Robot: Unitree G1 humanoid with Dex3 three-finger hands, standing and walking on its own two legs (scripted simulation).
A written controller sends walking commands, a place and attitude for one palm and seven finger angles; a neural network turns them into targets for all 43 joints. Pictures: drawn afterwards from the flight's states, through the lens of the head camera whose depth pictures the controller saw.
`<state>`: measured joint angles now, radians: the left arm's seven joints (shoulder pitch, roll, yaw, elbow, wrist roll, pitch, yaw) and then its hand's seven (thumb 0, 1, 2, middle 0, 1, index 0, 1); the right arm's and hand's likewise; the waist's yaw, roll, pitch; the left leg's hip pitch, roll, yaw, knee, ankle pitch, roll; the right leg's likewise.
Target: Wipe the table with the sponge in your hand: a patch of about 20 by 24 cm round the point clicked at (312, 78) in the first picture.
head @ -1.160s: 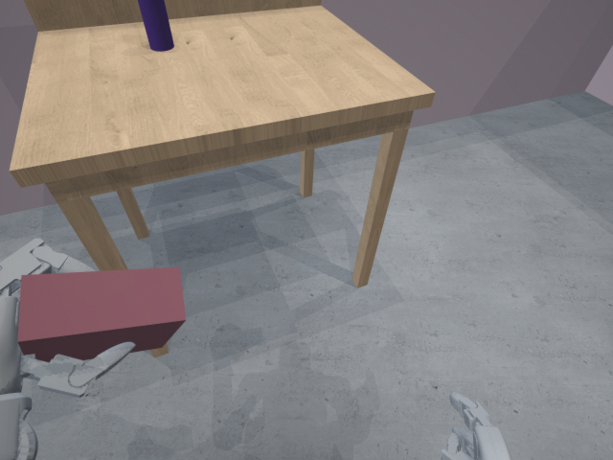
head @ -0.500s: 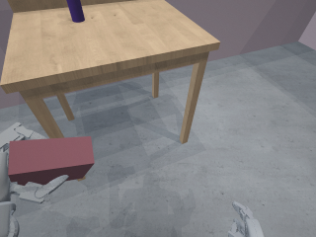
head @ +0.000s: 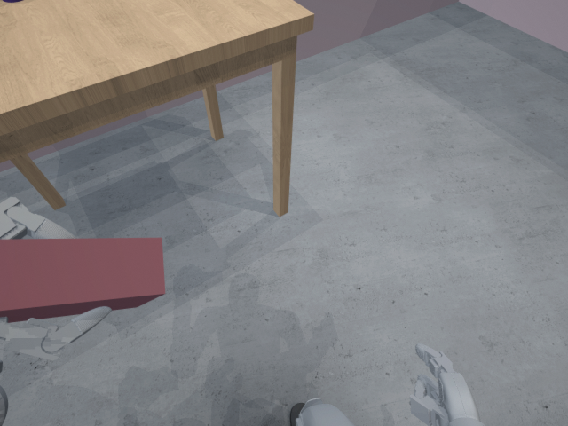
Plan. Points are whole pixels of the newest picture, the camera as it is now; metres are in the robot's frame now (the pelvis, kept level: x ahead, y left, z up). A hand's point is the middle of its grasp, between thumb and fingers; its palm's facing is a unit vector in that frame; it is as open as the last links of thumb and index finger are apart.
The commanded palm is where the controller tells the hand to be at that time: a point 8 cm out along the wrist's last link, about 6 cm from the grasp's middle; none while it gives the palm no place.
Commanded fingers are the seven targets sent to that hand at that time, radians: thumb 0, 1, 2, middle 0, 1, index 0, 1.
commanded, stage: walk to a spot facing it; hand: left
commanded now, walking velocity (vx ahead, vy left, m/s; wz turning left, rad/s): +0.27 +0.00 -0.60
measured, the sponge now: (105, 279) +0.24 +0.20 +0.15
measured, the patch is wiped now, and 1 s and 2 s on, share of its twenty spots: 0.00 0.00 0.00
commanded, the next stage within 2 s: turn to face it in 1.02 s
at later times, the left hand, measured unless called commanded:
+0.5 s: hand (266, 217) +0.30 +0.04 +0.18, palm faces -0.01 -0.85 -0.52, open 9.7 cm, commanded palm +0.26 +0.12 +0.19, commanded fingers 0.00 0.10 1.30 -1.20 -1.60 -1.20 -1.60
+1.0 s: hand (300, 125) +0.42 +0.01 +0.20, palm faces +0.14 -0.88 -0.46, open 9.7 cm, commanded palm +0.39 +0.07 +0.19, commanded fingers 0.00 0.10 1.30 -1.20 -1.60 -1.20 -1.60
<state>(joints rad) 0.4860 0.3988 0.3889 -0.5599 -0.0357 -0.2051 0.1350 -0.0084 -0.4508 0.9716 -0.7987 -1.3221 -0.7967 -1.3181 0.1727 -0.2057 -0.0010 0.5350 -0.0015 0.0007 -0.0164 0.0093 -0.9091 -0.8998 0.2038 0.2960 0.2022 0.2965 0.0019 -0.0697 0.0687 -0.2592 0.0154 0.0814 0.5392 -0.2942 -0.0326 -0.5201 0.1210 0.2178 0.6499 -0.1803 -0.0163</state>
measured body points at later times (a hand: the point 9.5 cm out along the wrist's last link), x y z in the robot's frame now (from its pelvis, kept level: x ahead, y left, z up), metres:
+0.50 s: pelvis +0.02 -0.09 +0.01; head +0.07 -0.11 +0.46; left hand +0.29 +0.09 +0.21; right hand +0.07 -0.38 -0.09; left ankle +0.08 +0.03 -0.64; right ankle +0.01 -0.15 -0.72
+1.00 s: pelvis +0.14 -0.14 +0.01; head +0.16 -0.16 +0.46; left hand +0.41 +0.06 +0.23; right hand +0.25 -0.37 -0.08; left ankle +0.17 +0.00 -0.72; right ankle +0.14 -0.26 -0.69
